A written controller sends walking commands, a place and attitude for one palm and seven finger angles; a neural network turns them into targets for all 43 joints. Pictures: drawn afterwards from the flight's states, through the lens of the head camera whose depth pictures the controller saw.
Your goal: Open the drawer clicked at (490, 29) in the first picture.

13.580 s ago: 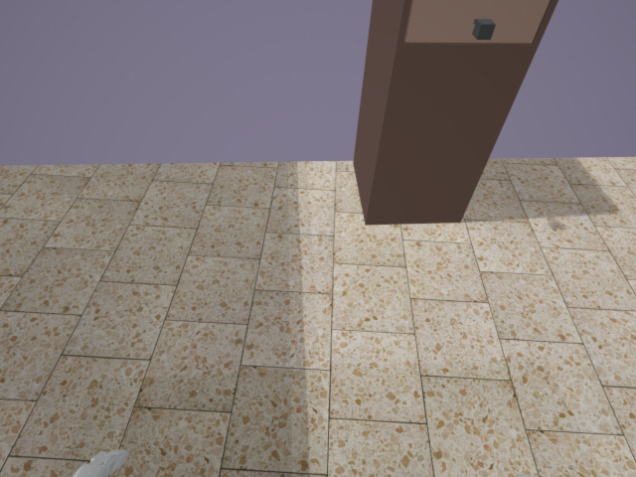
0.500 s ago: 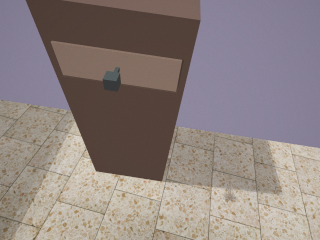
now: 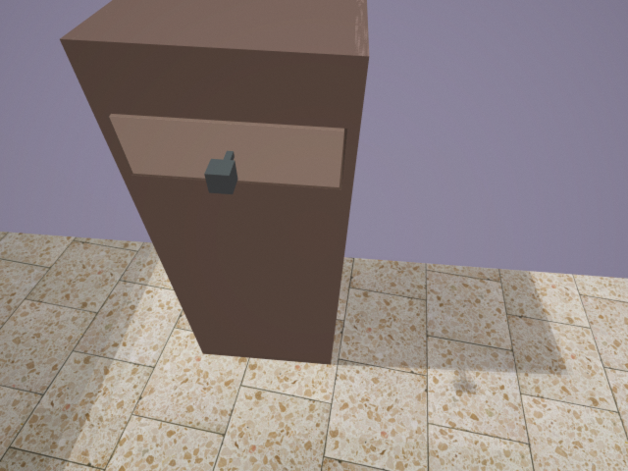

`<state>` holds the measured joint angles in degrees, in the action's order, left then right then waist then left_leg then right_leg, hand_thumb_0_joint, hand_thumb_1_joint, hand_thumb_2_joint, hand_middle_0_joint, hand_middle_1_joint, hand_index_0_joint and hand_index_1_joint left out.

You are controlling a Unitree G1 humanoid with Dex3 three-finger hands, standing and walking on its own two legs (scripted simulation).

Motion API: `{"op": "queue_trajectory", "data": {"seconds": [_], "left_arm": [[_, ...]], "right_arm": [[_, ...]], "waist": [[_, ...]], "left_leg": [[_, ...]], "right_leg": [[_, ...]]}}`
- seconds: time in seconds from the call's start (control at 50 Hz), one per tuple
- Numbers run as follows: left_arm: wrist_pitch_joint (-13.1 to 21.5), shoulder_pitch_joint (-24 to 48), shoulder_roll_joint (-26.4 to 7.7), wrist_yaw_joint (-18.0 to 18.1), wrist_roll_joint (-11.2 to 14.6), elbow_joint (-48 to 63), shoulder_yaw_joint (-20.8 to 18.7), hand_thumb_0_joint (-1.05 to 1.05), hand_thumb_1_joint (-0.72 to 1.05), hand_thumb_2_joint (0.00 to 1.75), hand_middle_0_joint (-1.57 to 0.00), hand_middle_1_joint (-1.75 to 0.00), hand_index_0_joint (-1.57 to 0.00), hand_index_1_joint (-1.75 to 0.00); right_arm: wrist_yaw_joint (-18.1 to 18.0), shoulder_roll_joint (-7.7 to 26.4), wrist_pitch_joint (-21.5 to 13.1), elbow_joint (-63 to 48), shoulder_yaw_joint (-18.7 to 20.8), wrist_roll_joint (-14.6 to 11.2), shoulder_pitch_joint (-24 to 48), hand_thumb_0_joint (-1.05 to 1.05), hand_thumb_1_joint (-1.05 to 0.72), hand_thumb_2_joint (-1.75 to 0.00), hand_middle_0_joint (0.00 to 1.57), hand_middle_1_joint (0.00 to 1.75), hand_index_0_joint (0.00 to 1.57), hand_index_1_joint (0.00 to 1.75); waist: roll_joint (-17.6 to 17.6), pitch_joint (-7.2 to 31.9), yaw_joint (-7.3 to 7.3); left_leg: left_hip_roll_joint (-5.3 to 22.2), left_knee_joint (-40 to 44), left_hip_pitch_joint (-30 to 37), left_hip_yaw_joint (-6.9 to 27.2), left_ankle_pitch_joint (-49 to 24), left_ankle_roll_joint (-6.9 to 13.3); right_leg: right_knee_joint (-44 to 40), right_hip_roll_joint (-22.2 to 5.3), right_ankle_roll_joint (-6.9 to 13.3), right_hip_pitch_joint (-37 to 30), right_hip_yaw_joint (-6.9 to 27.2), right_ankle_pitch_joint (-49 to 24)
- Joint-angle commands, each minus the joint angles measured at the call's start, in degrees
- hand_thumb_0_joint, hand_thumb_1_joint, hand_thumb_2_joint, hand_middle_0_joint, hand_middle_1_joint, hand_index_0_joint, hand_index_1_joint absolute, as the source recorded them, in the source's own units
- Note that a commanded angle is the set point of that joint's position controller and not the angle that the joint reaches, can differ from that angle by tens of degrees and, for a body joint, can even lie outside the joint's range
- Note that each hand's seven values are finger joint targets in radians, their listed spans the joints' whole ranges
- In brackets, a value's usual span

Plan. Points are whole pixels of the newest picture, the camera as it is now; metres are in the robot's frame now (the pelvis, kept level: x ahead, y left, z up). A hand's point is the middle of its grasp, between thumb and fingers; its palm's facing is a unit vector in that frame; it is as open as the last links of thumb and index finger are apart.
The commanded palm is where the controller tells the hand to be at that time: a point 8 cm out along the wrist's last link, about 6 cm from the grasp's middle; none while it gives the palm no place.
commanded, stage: come to a stop and stand still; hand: left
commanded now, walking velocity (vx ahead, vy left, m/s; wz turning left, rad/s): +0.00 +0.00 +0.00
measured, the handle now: (224, 168) +0.55 +0.18 +0.08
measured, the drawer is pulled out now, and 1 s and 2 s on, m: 0.00 0.00 0.00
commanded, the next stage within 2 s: look again from close up in 0.12 s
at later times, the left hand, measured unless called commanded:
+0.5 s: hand out of the picture +0.02 +0.16 -0.18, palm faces -0.01 -0.98 -0.18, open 7.3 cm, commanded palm none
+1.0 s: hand out of the picture +0.14 +0.20 -0.09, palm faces +0.01 -0.86 -0.51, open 7.3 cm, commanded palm +0.13 +0.20 -0.04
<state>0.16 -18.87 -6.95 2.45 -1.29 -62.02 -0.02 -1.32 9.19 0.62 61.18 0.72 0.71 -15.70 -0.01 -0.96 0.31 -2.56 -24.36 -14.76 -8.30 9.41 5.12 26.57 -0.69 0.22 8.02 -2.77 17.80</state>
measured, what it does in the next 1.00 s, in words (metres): stands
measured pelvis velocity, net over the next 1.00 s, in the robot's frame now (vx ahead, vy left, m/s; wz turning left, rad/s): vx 0.02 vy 0.00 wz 0.03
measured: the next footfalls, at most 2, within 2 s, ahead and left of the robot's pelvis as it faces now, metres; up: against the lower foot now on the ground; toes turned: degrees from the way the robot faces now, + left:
right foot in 1.06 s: +0.08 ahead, -0.09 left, +0.00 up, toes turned +4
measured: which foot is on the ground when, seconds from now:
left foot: down 0.00-1.00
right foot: down 0.00-0.90, up 0.92-1.00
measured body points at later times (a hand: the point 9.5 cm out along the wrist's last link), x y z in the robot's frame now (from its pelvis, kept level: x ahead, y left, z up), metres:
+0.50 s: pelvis +0.01 +0.00 +0.00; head +0.02 +0.00 +0.45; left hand +0.02 +0.21 -0.16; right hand +0.01 -0.23 -0.16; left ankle +0.05 +0.05 -0.74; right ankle -0.04 -0.11 -0.74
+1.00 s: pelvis +0.02 +0.00 +0.00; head +0.02 -0.02 +0.45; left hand +0.13 +0.25 -0.06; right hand +0.09 -0.24 -0.14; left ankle +0.05 +0.05 -0.74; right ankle -0.02 -0.11 -0.72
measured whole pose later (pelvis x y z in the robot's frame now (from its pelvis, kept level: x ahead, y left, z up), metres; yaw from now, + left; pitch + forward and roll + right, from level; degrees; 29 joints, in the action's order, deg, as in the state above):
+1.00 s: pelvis +0.02 +0.00 +0.00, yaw +2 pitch +1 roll +1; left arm -7.0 -27.1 -15.2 12.2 -8.6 -12.9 5.1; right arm -4.1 11.3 -14.3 50.7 -0.5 -2.7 -19.9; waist 0.7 1.2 0.1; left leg -4.8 -24.9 -16.0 -7.5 10.8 5.0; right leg 42.4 -1.1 1.2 17.1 -0.8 22.7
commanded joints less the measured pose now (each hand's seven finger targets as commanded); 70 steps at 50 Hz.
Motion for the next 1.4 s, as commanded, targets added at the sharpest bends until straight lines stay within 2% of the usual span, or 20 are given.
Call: {"op": "queue_trajectory", "data": {"seconds": [0.0, 0.04, 0.18, 0.46, 0.82, 0.84, 0.86, 0.88, 0.9, 0.92, 0.94, 1.0, 1.04, 1.08, 1.1, 1.14, 1.2, 1.26, 1.3, 1.38], "left_arm": [[1.24, -1.08, -9.59, 0.98, -0.46, 5.43, -1.10, 0.00, 0.90, 0.90, -0.20, -0.30, -0.20, -0.30], [1.42, -3.12, -8.54, 0.57, 0.09, 5.19, -0.73, 0.00, 0.90, 0.90, -0.20, -0.30, -0.20, -0.30], [1.73, -3.41, -5.85, 0.25, 0.45, 4.10, 0.40, 0.00, 0.90, 0.90, -0.20, -0.30, -0.20, -0.30], [1.52, -4.25, -6.51, 0.39, 0.53, 2.52, 0.36, 0.00, 0.90, 0.90, -0.20, -0.30, -0.20, -0.30], [1.01, -4.38, -6.50, 0.29, 0.39, 0.31, 0.28, 0.00, 0.90, 0.90, -0.20, -0.30, -0.20, -0.30], [1.53, -4.96, -6.56, 2.25, -0.54, -0.29, 0.82, 0.00, 0.90, 0.90, -0.20, -0.30, -0.20, -0.30], [9.38, 36.33, -23.02, 4.32, -6.63, 90.48, 2.41, 0.00, 0.88, 0.89, -0.20, -0.32, -0.20, -0.32], [5.17, 12.69, -18.55, 8.13, -7.55, 76.45, 0.81, 0.00, 0.85, 0.88, -0.20, -0.33, -0.20, -0.33], [1.23, 8.58, -15.83, 10.65, -6.04, 73.43, 0.97, 0.00, 0.83, 0.87, -0.21, -0.34, -0.21, -0.34], [-5.45, -12.10, -2.43, 11.07, -6.47, 57.57, 9.21, 0.00, 0.81, 0.86, -0.21, -0.36, -0.21, -0.36], [-4.91, 0.49, -2.48, 11.44, -7.08, 73.96, 12.81, 0.00, 0.78, 0.85, -0.21, -0.37, -0.21, -0.37], [-5.80, -0.83, -3.71, 14.34, -21.70, 71.49, 16.45, 0.00, 0.71, 0.82, -0.21, -0.42, -0.21, -0.42], [-5.63, -9.18, -7.16, 16.23, -33.04, 65.00, 12.55, 0.00, 0.67, 0.80, -0.22, -0.45, -0.22, -0.45], [-5.34, -17.38, -9.00, 17.67, -41.08, 62.86, 8.64, 0.00, 0.62, 0.78, -0.22, -0.48, -0.22, -0.48], [-4.31, -19.23, -11.79, 17.91, -44.04, 59.32, 5.81, 0.00, 0.60, 0.77, -0.22, -0.50, -0.22, -0.50], [-1.72, -12.27, -12.27, 18.05, -48.97, 61.02, 6.13, 0.00, 0.55, 0.75, -0.22, -0.53, -0.22, -0.53], [-0.39, -1.73, -20.02, 21.08, -54.95, 71.87, 0.26, 0.00, 0.48, 0.72, -0.23, -0.57, -0.23, -0.57], [-0.25, 6.60, -22.01, 24.80, -59.24, 80.22, -1.22, 0.00, 0.41, 0.69, -0.24, -0.62, -0.24, -0.62], [0.44, 11.27, -25.15, 26.18, -60.44, 85.06, -3.00, 0.00, 0.36, 0.67, -0.24, -0.64, -0.24, -0.64], [2.97, 12.91, -23.43, 25.10, -57.96, 83.25, -1.06, 0.00, 0.27, 0.63, -0.25, -0.70, -0.25, -0.70]], "right_arm": [[1.30, 7.01, -0.19, -5.35, 1.03, 1.12, -0.98, 0.00, -0.90, -0.90, 0.20, 0.30, 0.20, 0.30], [1.10, 6.24, -0.20, -6.00, 0.72, 0.98, -2.42, 0.00, -0.90, -0.90, 0.20, 0.30, 0.20, 0.30], [0.74, 5.86, -1.48, -4.65, -0.08, 0.50, -3.83, 0.00, -0.90, -0.90, 0.20, 0.30, 0.20, 0.30], [0.06, 5.08, -2.71, -0.42, -0.71, 0.15, -3.44, 0.00, -0.90, -0.90, 0.20, 0.30, 0.20, 0.30], [-0.61, 6.02, -2.99, 1.16, -0.39, 0.03, -1.62, 0.00, -0.90, -0.90, 0.20, 0.30, 0.20, 0.30], [-0.25, 8.12, -2.41, -2.83, -0.48, -0.47, 0.24, 0.00, -0.90, -0.90, 0.20, 0.30, 0.20, 0.30], [-1.43, 16.28, -10.85, -25.02, 1.46, -4.14, -4.20, 0.00, -0.90, -0.90, 0.20, 0.30, 0.20, 0.30], [-3.70, 11.63, -18.12, -19.50, -0.69, -3.52, 1.34, 0.00, -0.90, -0.90, 0.20, 0.30, 0.20, 0.30], [-4.30, 10.41, -20.24, -14.69, 0.58, -3.54, 1.73, 0.00, -0.90, -0.90, 0.20, 0.30, 0.20, 0.30], [-4.05, 7.94, -20.17, -15.00, 0.05, -4.76, 0.26, 0.00, -0.90, -0.90, 0.20, 0.30, 0.20, 0.30], [-2.81, 9.24, -20.43, -20.91, 0.33, -4.04, 1.20, 0.00, -0.90, -0.90, 0.20, 0.30, 0.20, 0.30], [-1.91, 11.46, -19.99, -26.34, 1.24, -1.89, 4.15, 0.00, -0.90, -0.90, 0.20, 0.30, 0.20, 0.30], [-0.88, 12.62, -16.17, -30.52, 1.96, -0.13, 7.53, 0.00, -0.90, -0.90, 0.20, 0.30, 0.20, 0.30], [0.56, 13.00, -10.76, -34.85, 1.77, 1.35, 11.54, 0.00, -0.90, -0.90, 0.20, 0.30, 0.20, 0.30], [1.12, 12.28, -7.83, -35.00, 2.03, 0.33, 11.74, 0.00, -0.90, -0.90, 0.20, 0.30, 0.20, 0.30], [1.68, 11.73, -2.93, -38.21, 1.44, -0.39, 15.89, 0.00, -0.90, -0.90, 0.20, 0.30, 0.20, 0.30], [2.03, 10.53, 2.44, -41.52, 1.52, 0.43, 19.44, 0.00, -0.90, -0.90, 0.20, 0.30, 0.20, 0.30], [1.77, 8.78, 4.90, -42.96, 1.29, 2.01, 19.79, 0.00, -0.90, -0.90, 0.20, 0.30, 0.20, 0.30], [1.60, 8.52, 5.19, -42.17, 0.97, 2.74, 19.98, 0.00, -0.90, -0.90, 0.20, 0.30, 0.20, 0.30], [1.33, 9.26, 3.63, -40.01, 0.72, 3.71, 20.45, 0.00, -0.90, -0.90, 0.20, 0.30, 0.20, 0.30]], "waist": [[6.61, -6.84, 1.70], [8.35, -5.24, 1.16], [-3.08, -2.62, 0.42], [-0.90, -1.05, -0.28], [0.55, -0.47, -0.46], [4.20, -4.65, 0.08], [19.52, 24.98, 5.25], [28.55, 24.58, 0.50], [21.10, 20.82, -0.08], [11.68, 11.08, 0.70], [7.15, 7.45, 1.10], [-5.21, 2.14, 3.48], [-12.37, 2.63, -0.63], [-9.54, 2.62, -4.60], [-15.46, 0.81, -6.10], [-20.58, -1.32, -6.14], [-9.29, 1.91, -8.11], [7.99, 12.24, -8.07], [8.41, 16.75, -6.70], [4.33, 12.25, -2.73]], "left_leg": [[7.36, -0.17, -1.32, 10.34, 14.31, -3.60], [7.79, 2.28, -4.60, 11.85, 17.14, -2.10], [8.86, 3.02, -2.29, 12.20, 10.74, -0.78], [9.60, 2.81, 3.15, 10.24, -2.50, -0.81], [10.85, 3.72, 7.48, 10.18, -9.36, -0.62], [11.44, -4.44, 3.91, 11.15, -19.35, -2.36], [6.71, 0.03, 23.29, 14.13, -25.88, -4.22], [11.55, 5.91, 31.30, 19.33, -27.64, -8.69], [11.26, 8.70, 23.48, 19.84, -17.94, -11.24], [10.48, 9.38, 16.75, 18.48, -12.06, -9.12], [9.82, 8.14, 12.04, 17.77, -7.18, -7.55], [6.28, -1.06, 0.56, 15.27, 8.34, -4.32], [2.96, -6.34, -5.85, 12.01, 9.87, -3.76], [1.80, -6.38, -9.25, 10.41, 12.91, -4.35], [1.43, -5.88, -14.55, 9.51, 16.94, -4.63], [-0.18, -7.98, -18.26, 8.20, 15.96, -4.48], [-2.03, -10.24, -16.19, 7.14, 13.93, -3.71], [-1.99, -12.51, -9.84, 8.66, 10.87, -2.95], [-1.97, -15.27, -6.87, 10.46, 8.96, -2.77], [-2.89, -18.90, -5.52, 11.11, 5.37, -1.90]], "right_leg": [[-6.38, -6.51, 4.55, 14.74, 6.94, 14.29], [-3.32, -4.08, 4.62, 11.42, 5.66, 12.59], [-2.95, -3.98, 3.94, 8.76, 5.91, 5.26], [-3.55, -4.90, 2.61, 5.94, 5.86, -6.27], [-4.53, -5.08, 1.74, 5.27, 4.89, -8.03], [-5.43, -5.21, 1.31, 8.93, 5.95, -9.31], [3.78, 0.68, 2.65, 10.70, 2.56, -14.86], [15.94, 0.15, 2.41, 17.81, 0.27, 1.18], [19.54, 0.54, 1.54, 20.28, 0.59, 5.81], [21.11, 1.00, 1.28, 23.05, 0.91, 6.79], [19.17, 0.09, 0.81, 22.58, 1.25, 6.07], [7.51, 0.99, 2.05, 23.81, 0.49, 5.76], [2.22, 1.80, 2.85, 22.63, 4.15, 10.19], [3.55, 2.04, 3.68, 21.65, 5.05, 12.90], [3.25, 1.57, 3.61, 20.34, 6.94, 17.52], [3.04, 1.50, 3.93, 21.34, 10.95, 21.17], [2.58, 1.53, 4.70, 18.19, 15.92, 20.00], [6.14, 2.87, 6.17, 18.66, 17.66, 13.94], [6.39, 2.97, 6.07, 20.89, 19.53, 13.40], [2.38, 1.64, 5.07, 20.79, 22.17, 6.09]]}}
